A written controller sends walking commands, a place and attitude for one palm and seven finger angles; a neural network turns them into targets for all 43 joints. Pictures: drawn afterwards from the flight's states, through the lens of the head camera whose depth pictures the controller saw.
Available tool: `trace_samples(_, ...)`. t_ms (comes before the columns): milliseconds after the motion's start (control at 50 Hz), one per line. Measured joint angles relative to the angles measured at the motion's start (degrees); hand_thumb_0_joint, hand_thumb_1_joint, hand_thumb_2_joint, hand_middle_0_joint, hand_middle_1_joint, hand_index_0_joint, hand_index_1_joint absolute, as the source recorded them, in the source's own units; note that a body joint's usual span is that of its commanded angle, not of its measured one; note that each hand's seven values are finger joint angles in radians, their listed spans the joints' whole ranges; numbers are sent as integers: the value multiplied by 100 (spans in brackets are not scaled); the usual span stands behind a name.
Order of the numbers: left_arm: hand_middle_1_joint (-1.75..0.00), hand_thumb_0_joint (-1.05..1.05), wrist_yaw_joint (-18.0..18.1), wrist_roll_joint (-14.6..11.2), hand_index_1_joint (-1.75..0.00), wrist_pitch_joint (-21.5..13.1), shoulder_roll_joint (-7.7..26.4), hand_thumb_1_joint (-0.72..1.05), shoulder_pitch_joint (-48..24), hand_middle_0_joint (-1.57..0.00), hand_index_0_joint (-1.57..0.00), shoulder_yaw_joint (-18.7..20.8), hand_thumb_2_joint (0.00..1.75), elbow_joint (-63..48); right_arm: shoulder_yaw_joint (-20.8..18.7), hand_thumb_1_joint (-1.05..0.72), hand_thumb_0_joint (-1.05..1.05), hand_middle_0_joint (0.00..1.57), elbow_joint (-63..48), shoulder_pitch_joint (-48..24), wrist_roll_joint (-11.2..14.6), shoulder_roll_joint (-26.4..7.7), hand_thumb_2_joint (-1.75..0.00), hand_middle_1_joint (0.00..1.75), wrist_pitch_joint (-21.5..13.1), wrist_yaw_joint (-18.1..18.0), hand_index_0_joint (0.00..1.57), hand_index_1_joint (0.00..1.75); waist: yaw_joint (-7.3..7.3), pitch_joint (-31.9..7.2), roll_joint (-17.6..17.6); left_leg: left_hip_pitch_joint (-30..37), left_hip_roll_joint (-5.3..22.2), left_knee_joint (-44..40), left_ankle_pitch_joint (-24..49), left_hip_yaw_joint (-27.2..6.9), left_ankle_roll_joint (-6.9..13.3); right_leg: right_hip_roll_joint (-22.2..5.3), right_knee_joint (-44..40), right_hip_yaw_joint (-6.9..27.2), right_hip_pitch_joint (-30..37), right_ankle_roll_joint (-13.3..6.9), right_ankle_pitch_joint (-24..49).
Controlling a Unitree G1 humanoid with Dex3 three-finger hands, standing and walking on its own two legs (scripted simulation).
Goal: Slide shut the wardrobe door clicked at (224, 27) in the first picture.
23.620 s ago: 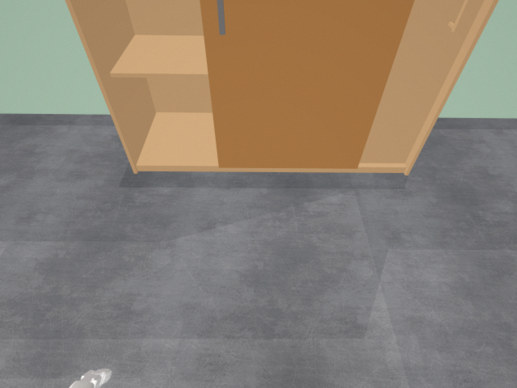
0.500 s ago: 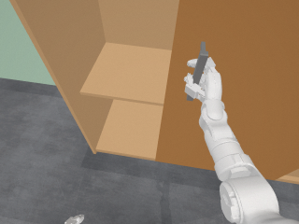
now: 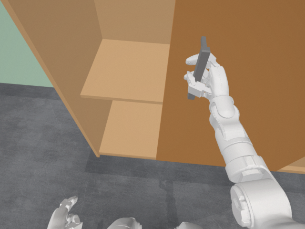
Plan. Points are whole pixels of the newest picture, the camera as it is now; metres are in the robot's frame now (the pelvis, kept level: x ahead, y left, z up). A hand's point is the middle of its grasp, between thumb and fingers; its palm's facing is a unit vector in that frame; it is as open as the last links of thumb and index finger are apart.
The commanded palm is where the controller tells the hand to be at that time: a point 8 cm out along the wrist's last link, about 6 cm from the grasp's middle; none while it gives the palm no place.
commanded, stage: step sideways, sliding the door along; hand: right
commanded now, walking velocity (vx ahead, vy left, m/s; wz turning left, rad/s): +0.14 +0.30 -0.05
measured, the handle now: (196, 70) +0.50 -0.09 +0.12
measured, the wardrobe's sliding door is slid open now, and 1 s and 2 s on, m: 0.38 0.23 0.00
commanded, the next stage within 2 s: stop walking and hold the door there in 1.84 s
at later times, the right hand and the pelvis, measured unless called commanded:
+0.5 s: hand (172, 82) +0.45 -0.02 +0.12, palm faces +0.21 +0.97 -0.14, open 6.2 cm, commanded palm +0.43 +0.00 +0.12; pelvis +0.03 +0.16 +0.01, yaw -9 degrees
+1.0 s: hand (126, 75) +0.46 +0.10 +0.12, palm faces +0.39 +0.92 -0.09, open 6.2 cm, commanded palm +0.43 +0.12 +0.12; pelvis +0.10 +0.33 +0.01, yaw -11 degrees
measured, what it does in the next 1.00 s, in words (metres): steps to the left: left foot, then right foot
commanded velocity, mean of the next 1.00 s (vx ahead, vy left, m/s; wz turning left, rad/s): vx -0.13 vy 0.28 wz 0.11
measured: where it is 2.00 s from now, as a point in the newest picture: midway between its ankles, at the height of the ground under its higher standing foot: outside the picture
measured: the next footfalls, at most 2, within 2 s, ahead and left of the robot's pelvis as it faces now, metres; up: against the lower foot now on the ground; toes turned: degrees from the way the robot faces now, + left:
left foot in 0.22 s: +0.15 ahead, +0.24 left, +0.00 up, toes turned +0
right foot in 0.40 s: +0.03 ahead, -0.01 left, +0.00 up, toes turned -12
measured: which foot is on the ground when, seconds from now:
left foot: up 0.00-0.20, down 0.22-0.42, up 0.44-0.66, down 0.68-0.88, up 0.90-1.00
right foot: down 0.00-0.26, up 0.28-0.38, down 0.40-0.72, up 0.74-0.84, down 0.86-1.00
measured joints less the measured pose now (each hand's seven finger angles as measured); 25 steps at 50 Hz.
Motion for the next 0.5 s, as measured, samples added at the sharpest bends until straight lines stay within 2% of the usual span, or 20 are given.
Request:
trace_samples(40, -30, 1, -57, -27, -30, 22, -49, 90, -225, -20, -21, 15, 90, -2, -24, -68, 0, 43, -189, 60, 88, -128, -83, 137, 16, -26, 36, 140, -9, 218, 68, -472, -16, 1302, -223, -351, -41, -29, 18, -31, 137, 125, -123)
trace_samples(80, -30, 1, -72, -23, -30, 46, -101, 90, -345, -20, -20, -38, 90, -21, -85, -68, 0, 43, -383, 150, 91, -197, -84, 138, 93, -61, 35, 140, 8, 340, -17, -771, 102, 1520, -341, -426, -75, -170, -107, 76, 226, 259, 10)
trace_samples(120, -30, 1, -71, -38, -30, 66, -172, 90, -354, -20, -20, -95, 90, -70, -101, -69, 0, 44, -518, 179, 68, -242, -84, 138, 182, -89, 34, 140, -11, 435, -133, -834, 303, 841, -163, -451, -92, -359, -206, 254, 271, 347, 97)
trace_samples(180, -30, 1, -98, -121, -30, 12, -314, 90, -193, -20, -21, -174, 90, -160, -62, -70, 0, 44, -628, 169, 61, -294, -85, 139, 345, -166, 32, 140, -161, 511, -213, -480, 558, -699, 511, -422, -138, -630, -164, 496, 337, 558, 64)
trace_samples(220, -30, 1, -114, -177, -30, -71, -423, 90, -34, -20, -21, -249, 90, -187, -32, -72, 0, 45, -661, 195, 77, -365, -85, 139, 438, -240, 30, 140, -290, 456, -159, -128, 633, -1465, 1010, -327, -216, -755, 28, 609, 346, 723, -87)
trace_samples(240, -30, 1, -127, -207, -30, -113, -435, 90, -9, -20, -21, -272, 90, -172, -46, -73, 0, 45, -677, 213, 95, -381, -86, 139, 474, -309, 28, 140, -315, 466, -225, -60, 565, -1513, 1367, -222, -320, -859, 159, 708, 345, 753, -185)
trace_samples(280, -30, 1, -141, -257, -30, -182, -368, 90, -17, -20, -21, -255, 90, -89, -77, -75, 0, 45, -696, 258, 132, -316, -86, 139, 558, -494, 23, 140, -228, 472, -475, 13, 435, -1360, 1325, 77, -375, -986, 380, 1001, 257, 489, -331)
trace_samples(320, -30, 1, -121, -278, -30, -215, -260, 90, -75, -20, -21, -201, 90, 61, -98, -77, 0, 45, -699, 318, 98, -224, -86, 139, 597, -619, 19, 140, -174, 356, -518, -35, 491, -1327, 1158, 236, -310, -687, 960, 1037, 11, 316, -749)
trace_samples(360, -30, 1, -72, -256, -30, -280, -144, 90, -146, -20, -21, -131, 90, 185, -60, -77, 0, 43, -762, 353, 70, -147, -85, 139, 628, -700, 18, 140, -178, 291, -477, -53, 552, -1441, 1170, 319, -241, -341, 1353, 806, -101, 218, -1029)
trace_samples(380, -30, 1, -61, -239, -30, -335, -95, 90, -161, -20, -21, -101, 90, 214, -16, -78, 0, 42, -829, 371, 63, -121, -85, 139, 649, -733, 18, 140, -172, 270, -444, -56, 571, -1495, 1196, 372, -221, -219, 1093, 638, -12, 193, -945)
trace_samples(400, -30, 1, -54, -229, -30, -392, -52, 90, -160, -20, -21, -80, 90, 213, 47, -78, 0, 42, -914, 388, 71, -119, -85, 139, 665, -751, 17, 140, -172, 238, -400, -110, 585, -1448, 1181, 421, -202, -142, 492, 435, 187, 169, -444)
trace_samples(420, -30, 1, -50, -209, -30, -432, -44, 90, -166, -20, -21, -39, 90, 181, 112, -78, 0, 41, -1009, 382, 97, -146, -85, 139, 669, -741, 17, 140, -171, 239, -334, -247, 587, -1232, 1142, 403, -219, -147, 103, 361, 322, 120, -325)
trace_samples(440, -30, 1, -67, -188, -30, -438, -85, 90, -199, -20, -21, 13, 90, 130, 174, -78, 0, 41, -1100, 348, 119, -202, -85, 139, 661, -719, 17, 140, -190, 341, -209, -402, 571, -815, 809, 240, -237, -120, 39, 378, 345, 168, -305)
trace_samples(460, -30, 1, -137, -169, -30, -440, -129, 90, -220, -20, -21, 45, 90, 80, 207, -78, 0, 41, -1156, 322, 114, -244, -85, 139, 632, -680, 16, 140, -249, 447, -102, -552, 496, -326, 494, 39, -220, -123, -20, 397, 401, 252, -277)
trace_samples(500, -30, 1, -279, -136, -30, -446, -173, 90, -216, -20, -20, 54, 90, -32, 237, -79, 0, 40, -1278, 351, 94, -293, -85, 139, 603, -628, 16, 140, -355, 556, -45, -784, 356, 403, 161, -121, -202, -247, -198, 478, 510, 412, -190)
